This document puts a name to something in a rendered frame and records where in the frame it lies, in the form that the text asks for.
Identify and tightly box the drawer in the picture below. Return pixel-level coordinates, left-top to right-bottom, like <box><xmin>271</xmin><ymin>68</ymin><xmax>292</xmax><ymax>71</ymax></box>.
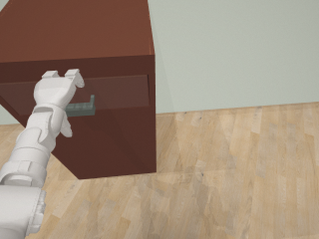
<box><xmin>0</xmin><ymin>75</ymin><xmax>149</xmax><ymax>115</ymax></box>

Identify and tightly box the left robot hand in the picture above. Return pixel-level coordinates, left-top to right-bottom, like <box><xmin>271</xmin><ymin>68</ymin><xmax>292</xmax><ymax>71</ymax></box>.
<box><xmin>33</xmin><ymin>69</ymin><xmax>85</xmax><ymax>137</ymax></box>

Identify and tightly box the left robot upper arm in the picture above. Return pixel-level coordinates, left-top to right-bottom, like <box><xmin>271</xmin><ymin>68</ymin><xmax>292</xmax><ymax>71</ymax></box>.
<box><xmin>0</xmin><ymin>184</ymin><xmax>47</xmax><ymax>239</ymax></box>

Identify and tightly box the left robot forearm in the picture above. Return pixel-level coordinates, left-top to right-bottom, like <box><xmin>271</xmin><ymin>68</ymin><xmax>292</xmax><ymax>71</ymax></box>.
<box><xmin>0</xmin><ymin>104</ymin><xmax>65</xmax><ymax>188</ymax></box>

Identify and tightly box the handle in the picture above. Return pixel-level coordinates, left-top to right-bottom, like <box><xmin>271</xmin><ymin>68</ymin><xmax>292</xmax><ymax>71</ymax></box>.
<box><xmin>64</xmin><ymin>95</ymin><xmax>96</xmax><ymax>118</ymax></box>

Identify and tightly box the cabinet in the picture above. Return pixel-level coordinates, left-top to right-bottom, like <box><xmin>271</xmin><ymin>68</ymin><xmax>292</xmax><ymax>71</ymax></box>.
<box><xmin>0</xmin><ymin>0</ymin><xmax>157</xmax><ymax>180</ymax></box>

